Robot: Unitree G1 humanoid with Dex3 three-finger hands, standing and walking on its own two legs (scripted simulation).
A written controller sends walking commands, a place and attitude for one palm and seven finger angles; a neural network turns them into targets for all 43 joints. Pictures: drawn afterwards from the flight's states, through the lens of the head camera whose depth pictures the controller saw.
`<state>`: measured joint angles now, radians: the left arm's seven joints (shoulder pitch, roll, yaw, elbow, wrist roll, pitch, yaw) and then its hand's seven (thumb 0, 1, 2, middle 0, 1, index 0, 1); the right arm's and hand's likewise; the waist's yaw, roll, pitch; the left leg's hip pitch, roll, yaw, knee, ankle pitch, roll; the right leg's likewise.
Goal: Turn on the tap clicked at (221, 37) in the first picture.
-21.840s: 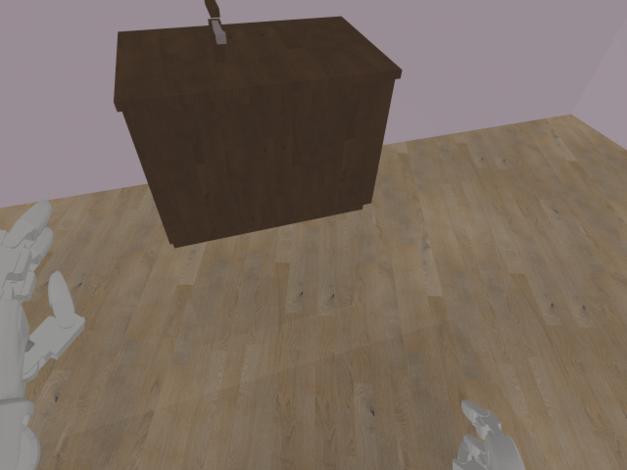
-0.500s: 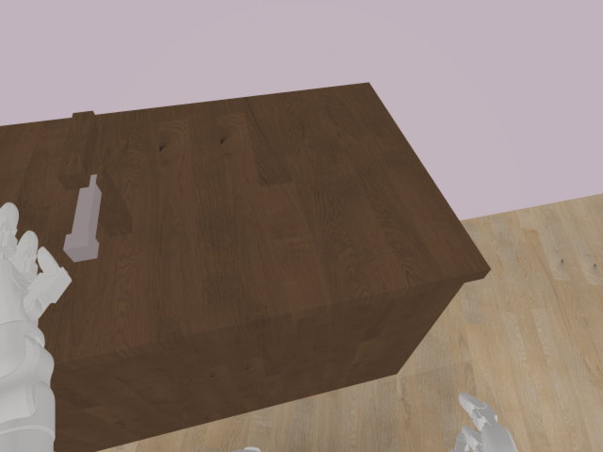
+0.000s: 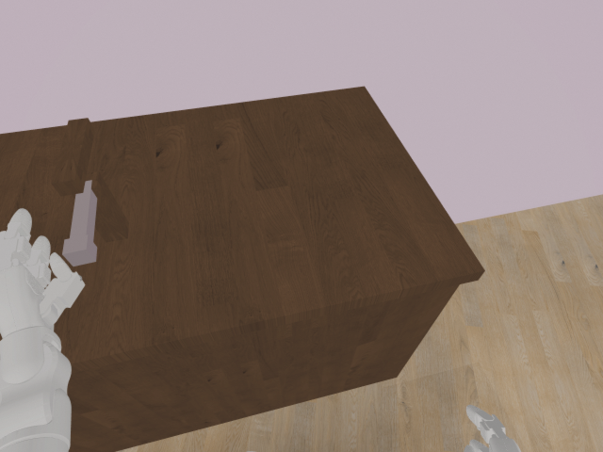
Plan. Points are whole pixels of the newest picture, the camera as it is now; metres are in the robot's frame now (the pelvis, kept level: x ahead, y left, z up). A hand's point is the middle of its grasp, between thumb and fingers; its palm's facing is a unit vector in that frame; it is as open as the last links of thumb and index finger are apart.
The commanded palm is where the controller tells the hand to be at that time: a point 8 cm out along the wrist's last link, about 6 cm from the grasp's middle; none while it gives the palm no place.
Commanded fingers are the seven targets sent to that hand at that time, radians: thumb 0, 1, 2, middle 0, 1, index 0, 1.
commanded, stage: push the lever round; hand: left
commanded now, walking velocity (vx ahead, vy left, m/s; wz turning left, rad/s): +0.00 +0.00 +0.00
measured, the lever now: (80, 250) +0.33 +0.32 +0.09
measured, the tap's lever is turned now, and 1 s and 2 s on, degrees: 3 25 55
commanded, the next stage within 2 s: none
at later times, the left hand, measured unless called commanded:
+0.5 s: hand (103, 275) +0.30 +0.28 +0.08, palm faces +0.60 -0.80 -0.06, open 7.6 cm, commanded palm +0.26 +0.30 +0.07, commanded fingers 0.00 0.90 0.90 -0.15 -0.15 -0.15 -0.15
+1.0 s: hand (129, 265) +0.32 +0.25 +0.08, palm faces +0.68 -0.73 -0.06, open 7.6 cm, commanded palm +0.28 +0.27 +0.07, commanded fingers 0.00 0.90 0.90 -0.15 -0.15 -0.15 -0.15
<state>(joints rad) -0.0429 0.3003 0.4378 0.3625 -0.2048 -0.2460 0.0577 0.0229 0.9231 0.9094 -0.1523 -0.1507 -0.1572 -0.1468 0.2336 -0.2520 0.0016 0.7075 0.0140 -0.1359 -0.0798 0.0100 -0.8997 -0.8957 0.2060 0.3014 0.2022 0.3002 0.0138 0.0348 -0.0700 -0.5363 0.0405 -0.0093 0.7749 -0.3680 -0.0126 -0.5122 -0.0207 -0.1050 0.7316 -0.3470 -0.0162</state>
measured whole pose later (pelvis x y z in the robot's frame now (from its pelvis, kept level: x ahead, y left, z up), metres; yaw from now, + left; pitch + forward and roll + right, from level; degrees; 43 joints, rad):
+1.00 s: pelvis +0.00 +0.00 +0.00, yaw +1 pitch +6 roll -1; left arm -0.13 0.13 0.25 0.34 -0.06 -0.21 0.47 0.01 0.95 0.93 -0.15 -0.15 -0.16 -0.15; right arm 0.18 -0.22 0.00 0.72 -0.02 -0.07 -0.06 0.01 -0.90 -0.90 0.21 0.30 0.20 0.30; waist 0.02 0.03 -0.07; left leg -0.50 0.03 -0.02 0.74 -0.35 -0.02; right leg -0.48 -0.03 -0.11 0.71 -0.34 -0.02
